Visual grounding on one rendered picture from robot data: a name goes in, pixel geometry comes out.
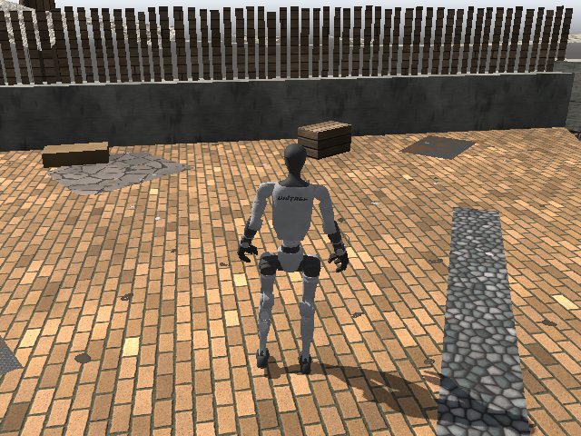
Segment right robot shin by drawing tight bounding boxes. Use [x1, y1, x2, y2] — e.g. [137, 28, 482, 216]
[300, 302, 315, 362]

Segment robot left hand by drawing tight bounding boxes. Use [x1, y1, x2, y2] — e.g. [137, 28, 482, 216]
[237, 245, 258, 263]

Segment robot right hand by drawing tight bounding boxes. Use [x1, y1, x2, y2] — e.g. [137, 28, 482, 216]
[328, 251, 349, 273]

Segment left robot shin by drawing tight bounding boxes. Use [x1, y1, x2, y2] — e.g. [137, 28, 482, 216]
[258, 293, 271, 356]

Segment robot shin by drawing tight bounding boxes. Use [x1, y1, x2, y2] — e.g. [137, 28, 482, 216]
[258, 293, 271, 356]
[300, 302, 315, 362]

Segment left robot upper arm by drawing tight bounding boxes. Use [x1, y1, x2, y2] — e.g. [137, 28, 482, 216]
[248, 182, 275, 231]

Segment robot left forearm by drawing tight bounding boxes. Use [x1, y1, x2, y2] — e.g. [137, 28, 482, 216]
[240, 216, 257, 248]

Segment right robot upper arm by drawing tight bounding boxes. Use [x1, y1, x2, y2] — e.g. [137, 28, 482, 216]
[312, 184, 337, 234]

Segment robot right forearm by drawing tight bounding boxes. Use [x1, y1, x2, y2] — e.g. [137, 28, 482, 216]
[328, 221, 346, 256]

